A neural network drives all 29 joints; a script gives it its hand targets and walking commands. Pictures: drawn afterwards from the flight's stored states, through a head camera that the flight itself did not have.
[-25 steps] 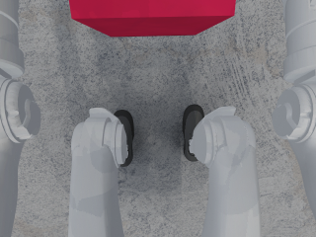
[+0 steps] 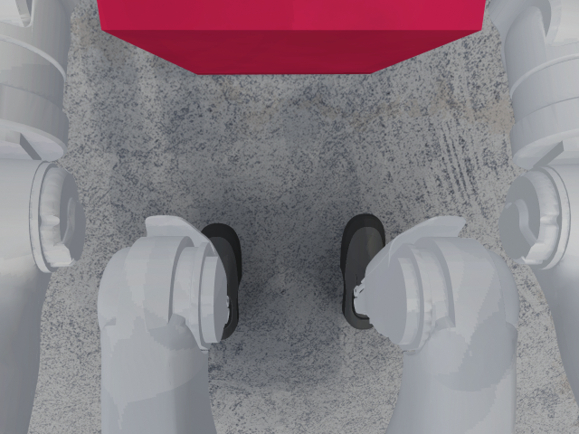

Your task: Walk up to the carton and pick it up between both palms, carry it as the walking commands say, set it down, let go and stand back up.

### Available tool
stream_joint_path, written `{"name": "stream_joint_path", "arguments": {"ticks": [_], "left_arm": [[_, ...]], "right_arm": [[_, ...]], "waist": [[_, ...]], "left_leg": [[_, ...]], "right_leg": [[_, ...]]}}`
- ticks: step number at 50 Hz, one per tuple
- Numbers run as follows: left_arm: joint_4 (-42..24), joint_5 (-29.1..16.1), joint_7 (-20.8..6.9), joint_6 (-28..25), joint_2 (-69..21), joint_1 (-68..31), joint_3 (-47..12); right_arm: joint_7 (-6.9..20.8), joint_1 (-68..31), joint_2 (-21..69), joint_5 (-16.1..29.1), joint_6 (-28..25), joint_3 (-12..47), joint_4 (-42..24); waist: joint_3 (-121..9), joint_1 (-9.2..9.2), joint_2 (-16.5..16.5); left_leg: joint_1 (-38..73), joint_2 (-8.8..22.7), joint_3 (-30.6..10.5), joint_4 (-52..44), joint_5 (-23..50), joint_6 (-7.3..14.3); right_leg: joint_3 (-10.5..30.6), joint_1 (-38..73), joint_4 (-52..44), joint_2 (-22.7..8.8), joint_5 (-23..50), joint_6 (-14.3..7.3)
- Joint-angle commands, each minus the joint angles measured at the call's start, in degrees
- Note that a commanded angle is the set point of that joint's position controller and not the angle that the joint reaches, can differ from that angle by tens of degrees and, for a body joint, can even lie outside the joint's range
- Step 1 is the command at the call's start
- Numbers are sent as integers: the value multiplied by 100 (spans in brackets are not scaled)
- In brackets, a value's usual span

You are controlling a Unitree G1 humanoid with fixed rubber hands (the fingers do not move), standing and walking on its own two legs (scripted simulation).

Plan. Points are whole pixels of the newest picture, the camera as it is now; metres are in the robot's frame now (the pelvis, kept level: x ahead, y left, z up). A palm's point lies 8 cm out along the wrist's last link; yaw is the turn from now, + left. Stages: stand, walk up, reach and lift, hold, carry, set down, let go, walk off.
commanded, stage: reach and lift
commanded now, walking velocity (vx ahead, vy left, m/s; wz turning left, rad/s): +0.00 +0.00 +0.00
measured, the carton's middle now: out of the picture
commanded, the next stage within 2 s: none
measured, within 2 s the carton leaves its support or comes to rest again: leaves its support in 1.54 s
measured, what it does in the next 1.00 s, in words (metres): stands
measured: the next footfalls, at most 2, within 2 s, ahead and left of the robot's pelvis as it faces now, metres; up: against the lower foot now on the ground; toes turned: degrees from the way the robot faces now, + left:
none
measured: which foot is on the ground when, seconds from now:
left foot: down 0.00-1.00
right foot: down 0.00-1.00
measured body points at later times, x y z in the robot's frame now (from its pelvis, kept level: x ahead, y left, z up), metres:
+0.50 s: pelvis +0.00 +0.00 +0.01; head +0.38 +0.00 +0.23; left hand +0.60 +0.18 -0.15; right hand +0.58 -0.18 -0.16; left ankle +0.11 +0.12 -0.32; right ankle +0.12 -0.13 -0.32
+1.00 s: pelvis +0.00 +0.00 +0.01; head +0.38 +0.00 +0.23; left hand +0.60 +0.18 -0.15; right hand +0.59 -0.17 -0.16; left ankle +0.11 +0.12 -0.32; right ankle +0.12 -0.13 -0.32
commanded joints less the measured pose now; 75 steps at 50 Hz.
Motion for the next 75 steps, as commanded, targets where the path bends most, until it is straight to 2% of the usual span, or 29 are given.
{"name": "stream_joint_path", "arguments": {"ticks": [1,8,14,21,26,34,36,43,46,49,51,54,58,61,65,70,75], "left_arm": [[-769,56,15,-169,993,-1958,231],[-434,160,-37,-234,845,-1738,313],[-433,153,-41,-307,832,-1961,310],[-424,111,10,-316,782,-2281,194],[-340,120,41,-312,507,-2385,12],[-383,-47,20,-362,-237,-2511,-380],[-414,-74,3,-376,-437,-2556,-471],[-586,-157,-232,-379,-1661,-2909,-812],[-608,-138,-530,-327,-2798,-3175,-1017],[-707,-109,-1005,-217,-4414,-3541,-1241],[-769,-10,-1252,-126,-5117,-3584,-1206],[-855,66,-1523,-9,-5743,-3544,-1136],[-966,90,-1745,156,-6152,-3533,-1091],[-1121,80,-1846,273,-6210,-3645,-1061],[-1250,55,-1924,388,-6173,-3653,-1042],[-1975,-27,-1874,439,-6074,-3849,-1170],[-2902,-207,-1741,571,-6079,-4116,-1473]], "right_arm": [[-23,-1862,-1134,-63,-189,-168,-899],[59,-1764,-740,31,-173,53,-695],[14,-1997,-566,94,-176,161,-702],[-128,-2256,-535,25,-192,134,-722],[-160,-2318,-429,-15,-240,124,-597],[-131,-2346,-18,-83,-351,186,-443],[-99,-2407,157,-68,-378,251,-502],[200,-2802,1306,90,-381,648,-626],[506,-3118,2416,70,-314,834,-608],[982,-3564,4001,-14,-184,1079,-693],[1234,-3618,4645,-113,-79,1084,-714],[1530,-3541,5263,-212,90,1031,-797],[1781,-3523,5666,-257,284,989,-940],[1891,-3606,5791,-254,416,1029,-1055],[1940,-3591,5862,-280,568,1097,-1265],[1860,-3609,5909,-203,646,1286,-1913],[1721,-3814,5965,-25,721,1450,-2795]], "waist": [[-9445,-123,188],[-8948,93,-17],[-8943,150,-94],[-9121,63,-64],[-9044,12,143],[-8923,-290,312],[-8913,-314,341],[-8791,-331,372],[-8561,-348,364],[-8244,-363,312],[-7936,-346,313],[-7655,-322,355],[-7591,-291,401],[-7569,-216,322],[-7789,-256,130],[-9396,-168,188],[-11447,-215,379]], "left_leg": [[4237,49,298,-1202,2571,-45],[3718,36,334,-1225,2504,-20],[3515,25,372,-1237,2405,-12],[3631,9,395,-1241,2271,-31],[3821,-29,372,-1291,2254,-70],[4183,-130,244,-1303,2477,-78],[4282,-161,215,-1303,2572,-71],[4448,-243,166,-1280,2737,-12],[4304,-293,183,-1292,2630,11],[3945,-372,255,-1245,2416,16],[3676,-416,295,-1216,2262,20],[3462,-431,330,-1193,2135,35],[3343,-417,359,-1212,1971,75],[3204,-399,380,-1242,1753,119],[3248,-389,380,-1246,1718,158],[3938,-441,481,-1162,2475,118],[5094,-481,471,-1157,3335,65]], "right_leg": [[-601,4429,-783,79,2438,-11],[-494,4511,-809,141,2541,35],[-402,4751,-850,183,2629,42],[-391,4874,-909,223,2518,34],[-444,4704,-949,254,2406,3],[-533,4391,-1000,296,2425,-49],[-544,4341,-1020,304,2454,-54],[-536,4221,-1069,346,2458,-95],[-559,4146,-1076,393,2386,-110],[-605,4128,-1005,459,2288,-135],[-638,4039,-957,475,2173,-149],[-661,3856,-905,484,2041,-209],[-657,3634,-898,461,1856,-275],[-644,3601,-918,423,1670,-291],[-661,3721,-952,399,1660,-269],[-672,4492,-934,472,2418,-216],[-737,5182,-945,579,3118,-211]]}}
